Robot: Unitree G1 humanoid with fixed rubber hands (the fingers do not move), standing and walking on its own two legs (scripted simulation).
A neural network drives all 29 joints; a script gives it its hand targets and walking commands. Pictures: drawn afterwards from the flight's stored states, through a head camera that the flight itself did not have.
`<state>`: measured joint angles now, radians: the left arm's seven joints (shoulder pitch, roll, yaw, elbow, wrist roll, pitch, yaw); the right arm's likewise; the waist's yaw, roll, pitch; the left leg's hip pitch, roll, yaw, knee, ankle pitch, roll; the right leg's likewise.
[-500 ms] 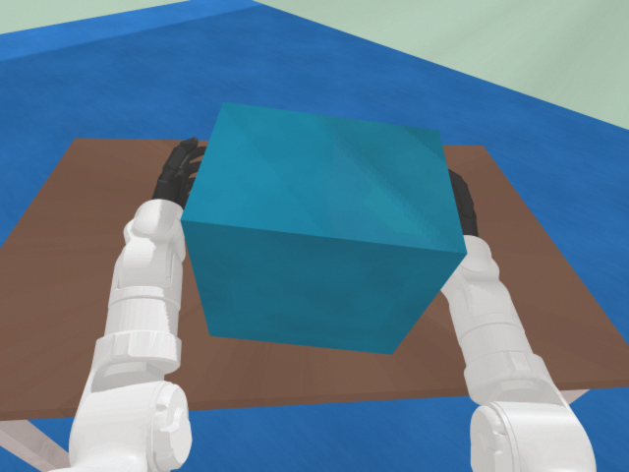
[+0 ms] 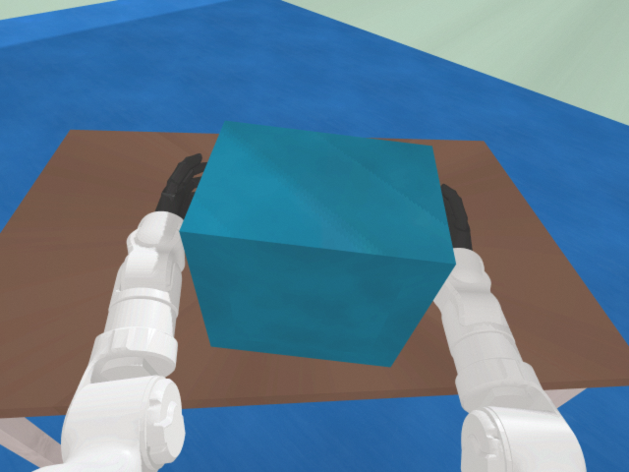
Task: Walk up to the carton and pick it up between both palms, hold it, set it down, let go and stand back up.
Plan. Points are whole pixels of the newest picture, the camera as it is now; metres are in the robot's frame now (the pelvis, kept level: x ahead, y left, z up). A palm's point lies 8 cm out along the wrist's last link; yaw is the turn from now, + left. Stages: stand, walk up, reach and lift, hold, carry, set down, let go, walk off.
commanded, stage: set down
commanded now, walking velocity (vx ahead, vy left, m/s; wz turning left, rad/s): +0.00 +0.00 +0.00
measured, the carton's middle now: (313, 253) +0.40 +0.01 +0.07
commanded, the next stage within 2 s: none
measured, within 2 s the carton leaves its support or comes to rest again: rests again in 1.62 s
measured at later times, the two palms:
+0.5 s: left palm (185, 209) +0.43 +0.18 +0.12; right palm (450, 250) +0.39 -0.18 +0.10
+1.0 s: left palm (188, 219) +0.44 +0.19 +0.09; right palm (438, 261) +0.39 -0.17 +0.07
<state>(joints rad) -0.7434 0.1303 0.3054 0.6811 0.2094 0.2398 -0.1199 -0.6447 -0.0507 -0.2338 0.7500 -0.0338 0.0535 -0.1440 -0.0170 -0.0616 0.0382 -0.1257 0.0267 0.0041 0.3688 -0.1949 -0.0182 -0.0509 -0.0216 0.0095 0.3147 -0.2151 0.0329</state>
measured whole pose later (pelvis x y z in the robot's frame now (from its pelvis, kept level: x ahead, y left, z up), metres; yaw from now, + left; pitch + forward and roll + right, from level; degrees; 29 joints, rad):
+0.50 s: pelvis +0.01 +0.00 +0.00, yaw +0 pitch -2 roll +0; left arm -0.82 0.16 0.32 0.87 0.21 0.11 -0.13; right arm -0.64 0.00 -0.33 0.75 -0.13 0.01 -0.14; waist -0.02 -0.06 0.06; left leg -0.13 0.03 0.00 0.37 -0.21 -0.02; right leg -0.06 -0.02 0.01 0.31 -0.23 0.03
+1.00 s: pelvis +0.02 +0.00 +0.00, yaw +0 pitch +2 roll +0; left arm -0.84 0.19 0.32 1.00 0.21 0.01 -0.15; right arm -0.62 0.06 -0.41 0.76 -0.20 -0.03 -0.14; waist -0.02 -0.06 0.05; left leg -0.19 0.03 0.01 0.37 -0.21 -0.02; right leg -0.11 -0.02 0.01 0.31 -0.23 0.03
